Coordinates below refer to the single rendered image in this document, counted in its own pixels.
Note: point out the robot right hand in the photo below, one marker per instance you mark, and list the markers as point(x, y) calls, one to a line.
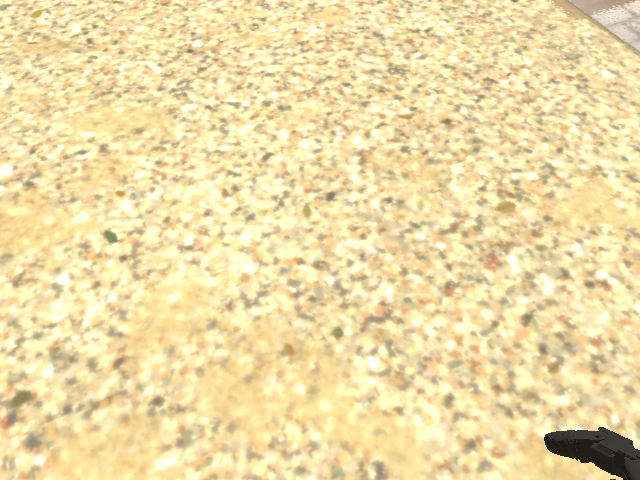
point(608, 450)

